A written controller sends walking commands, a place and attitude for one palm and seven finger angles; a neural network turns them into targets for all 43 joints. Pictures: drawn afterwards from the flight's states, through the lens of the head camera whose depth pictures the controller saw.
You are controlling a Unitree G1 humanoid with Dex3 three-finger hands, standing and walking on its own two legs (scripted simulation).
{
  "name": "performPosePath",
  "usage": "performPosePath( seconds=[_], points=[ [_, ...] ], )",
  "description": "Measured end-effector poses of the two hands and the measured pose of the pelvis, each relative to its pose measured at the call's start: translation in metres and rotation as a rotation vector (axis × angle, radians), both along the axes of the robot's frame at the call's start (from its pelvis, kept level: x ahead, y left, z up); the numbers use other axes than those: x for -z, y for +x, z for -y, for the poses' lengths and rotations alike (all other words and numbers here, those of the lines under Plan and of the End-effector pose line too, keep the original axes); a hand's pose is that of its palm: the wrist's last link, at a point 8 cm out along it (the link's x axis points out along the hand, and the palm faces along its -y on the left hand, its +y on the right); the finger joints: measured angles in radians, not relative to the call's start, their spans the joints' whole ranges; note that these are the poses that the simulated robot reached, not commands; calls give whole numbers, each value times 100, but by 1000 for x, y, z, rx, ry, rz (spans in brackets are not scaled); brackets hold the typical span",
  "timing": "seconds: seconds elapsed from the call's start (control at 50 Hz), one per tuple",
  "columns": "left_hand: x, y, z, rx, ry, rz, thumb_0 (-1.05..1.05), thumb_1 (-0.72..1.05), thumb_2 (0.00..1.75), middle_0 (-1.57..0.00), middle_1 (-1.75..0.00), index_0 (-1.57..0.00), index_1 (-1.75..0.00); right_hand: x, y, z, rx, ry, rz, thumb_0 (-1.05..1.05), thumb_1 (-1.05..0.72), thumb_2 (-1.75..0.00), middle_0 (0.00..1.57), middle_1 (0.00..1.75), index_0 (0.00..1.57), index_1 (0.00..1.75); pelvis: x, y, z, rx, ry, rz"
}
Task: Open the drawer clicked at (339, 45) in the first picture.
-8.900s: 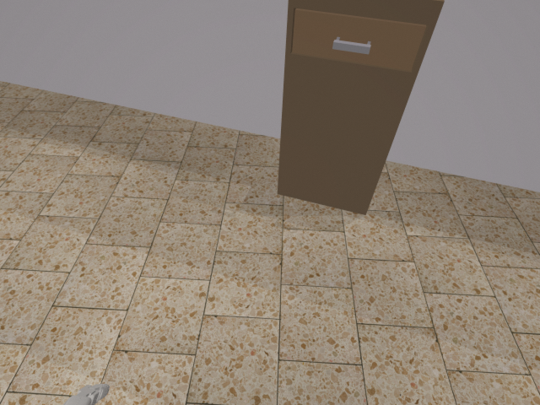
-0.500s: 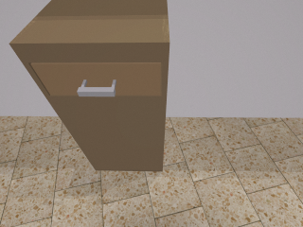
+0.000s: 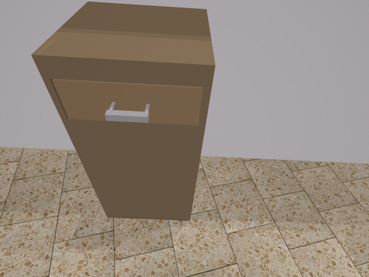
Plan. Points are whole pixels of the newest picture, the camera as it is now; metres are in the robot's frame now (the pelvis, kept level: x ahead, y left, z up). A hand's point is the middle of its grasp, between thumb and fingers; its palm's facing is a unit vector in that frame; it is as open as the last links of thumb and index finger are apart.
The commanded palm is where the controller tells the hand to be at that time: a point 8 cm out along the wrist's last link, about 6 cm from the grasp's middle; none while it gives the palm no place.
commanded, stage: come to a stop and stand still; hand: left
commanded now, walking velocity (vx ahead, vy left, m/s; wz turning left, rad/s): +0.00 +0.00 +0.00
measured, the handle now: (129, 111) +0.53 +0.20 +0.05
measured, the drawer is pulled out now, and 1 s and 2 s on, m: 0.00 0.00 0.00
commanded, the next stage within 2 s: look again from close up in 0.50 s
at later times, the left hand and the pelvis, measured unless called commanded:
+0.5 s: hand out of the picture -0.04 +0.21 -0.17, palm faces +0.02 -0.98 -0.18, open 7.4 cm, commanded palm none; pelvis -0.02 +0.04 +0.01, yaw -1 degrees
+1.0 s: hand out of the picture -0.06 +0.18 -0.17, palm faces +0.04 -0.99 -0.15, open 7.4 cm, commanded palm none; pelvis -0.02 +0.03 +0.01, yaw +0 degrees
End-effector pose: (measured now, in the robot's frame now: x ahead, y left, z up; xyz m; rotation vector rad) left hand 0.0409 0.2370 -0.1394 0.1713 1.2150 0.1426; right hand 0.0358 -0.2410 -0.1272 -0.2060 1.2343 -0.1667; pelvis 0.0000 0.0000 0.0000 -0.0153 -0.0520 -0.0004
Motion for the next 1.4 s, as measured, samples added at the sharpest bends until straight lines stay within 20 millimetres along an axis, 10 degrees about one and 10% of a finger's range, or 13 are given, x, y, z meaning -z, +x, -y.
performPosePath(
  seconds=[0.6, 1.14, 1.26, 1.4],
  points=[
    [3, -100, -21, -53, -44, -229, 1, 91, 90, -20, -30, -20, -30, 4, -52, -60, 49, 54, -111, 1, -91, -90, 20, 29, 20, 30, -8, -19, -44, 9, 3, -12],
    [2, -102, 9, -66, -62, -228, 1, 91, 90, -20, -30, -20, -30, 11, -76, -59, 79, 99, -171, 1, -91, -90, 20, 29, 20, 30, -8, -21, -27, 7, 5, -22],
    [2, -98, 14, -60, -59, -227, 1, 91, 90, -20, -30, -20, -30, 12, -77, -56, 76, 103, -180, 1, -91, -90, 20, 29, 20, 30, -7, -18, -22, 8, 1, -27],
    [-97, 34, -26, 155, 367, 410, 7, 93, 88, -21, -33, -21, -33, 1, -11, -16, 69, -2, 267, 4, -93, -90, 20, 30, 20, 30, 5, -16, -15, -2, 32, -24]
  ],
)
